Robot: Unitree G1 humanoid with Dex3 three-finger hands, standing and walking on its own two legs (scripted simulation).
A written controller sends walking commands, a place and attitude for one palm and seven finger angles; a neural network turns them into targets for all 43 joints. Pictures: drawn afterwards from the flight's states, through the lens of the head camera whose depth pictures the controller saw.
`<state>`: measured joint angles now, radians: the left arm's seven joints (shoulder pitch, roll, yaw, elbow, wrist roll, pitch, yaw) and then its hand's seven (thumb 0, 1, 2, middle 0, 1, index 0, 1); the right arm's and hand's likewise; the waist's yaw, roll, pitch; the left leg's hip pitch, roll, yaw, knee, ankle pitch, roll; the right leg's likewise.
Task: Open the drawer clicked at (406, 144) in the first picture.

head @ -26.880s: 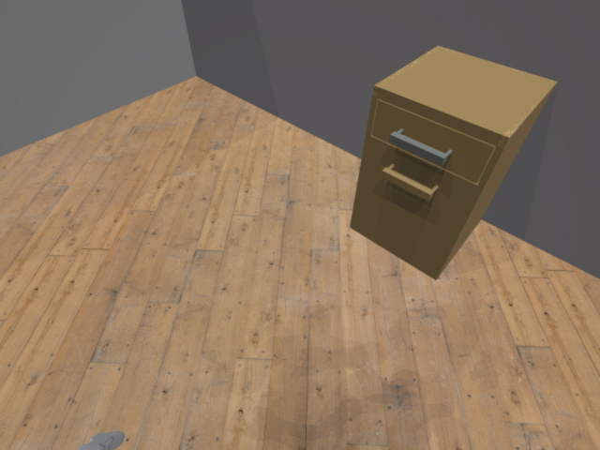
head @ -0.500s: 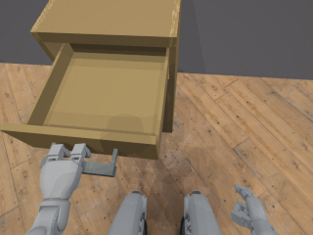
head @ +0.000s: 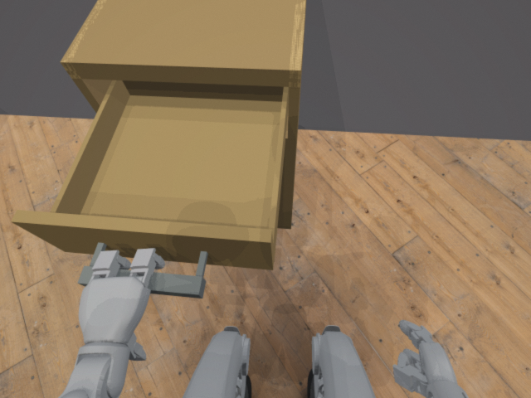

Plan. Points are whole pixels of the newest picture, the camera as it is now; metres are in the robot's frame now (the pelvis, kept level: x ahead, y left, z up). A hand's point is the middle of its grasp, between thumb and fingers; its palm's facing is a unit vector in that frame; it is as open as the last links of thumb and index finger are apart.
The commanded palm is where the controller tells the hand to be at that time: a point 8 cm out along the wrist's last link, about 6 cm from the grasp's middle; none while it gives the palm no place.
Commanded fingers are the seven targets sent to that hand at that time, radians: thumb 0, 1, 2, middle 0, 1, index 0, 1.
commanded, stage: lift the hand off the handle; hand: left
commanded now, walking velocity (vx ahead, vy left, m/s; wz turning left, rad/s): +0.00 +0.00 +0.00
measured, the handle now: (147, 267) +0.31 +0.22 -0.04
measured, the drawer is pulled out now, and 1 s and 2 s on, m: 0.30 0.30 0.30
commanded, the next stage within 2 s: none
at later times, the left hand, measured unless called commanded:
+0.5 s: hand (132, 295) +0.26 +0.23 -0.04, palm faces -0.08 -0.07 -0.99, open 13.5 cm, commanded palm +0.26 +0.22 +0.02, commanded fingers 0.00 -0.50 0.30 -0.30 -1.20 -0.30 -1.20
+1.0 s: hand (123, 288) +0.26 +0.22 +0.00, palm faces -0.05 -0.07 -1.00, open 13.6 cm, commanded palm +0.25 +0.22 +0.06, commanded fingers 0.00 -0.50 0.30 -0.30 -1.20 -0.30 -1.20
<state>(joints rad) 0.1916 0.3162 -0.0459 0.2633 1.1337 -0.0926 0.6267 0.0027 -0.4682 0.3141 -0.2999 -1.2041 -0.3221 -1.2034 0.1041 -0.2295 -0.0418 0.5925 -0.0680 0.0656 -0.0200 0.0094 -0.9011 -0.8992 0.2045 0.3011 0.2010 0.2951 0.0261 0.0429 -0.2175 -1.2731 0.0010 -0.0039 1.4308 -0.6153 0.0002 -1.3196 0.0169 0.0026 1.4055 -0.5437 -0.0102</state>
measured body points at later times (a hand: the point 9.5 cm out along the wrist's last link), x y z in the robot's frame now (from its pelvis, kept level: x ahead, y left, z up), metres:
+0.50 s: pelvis +0.01 +0.00 +0.02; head +0.12 -0.01 +0.46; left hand +0.26 +0.23 +0.01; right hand +0.19 -0.24 -0.10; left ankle +0.03 +0.12 -0.59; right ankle +0.06 -0.11 -0.59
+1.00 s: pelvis +0.02 +0.00 +0.05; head +0.11 -0.01 +0.49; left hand +0.26 +0.22 +0.06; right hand +0.21 -0.23 -0.06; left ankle +0.03 +0.12 -0.59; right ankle +0.06 -0.11 -0.59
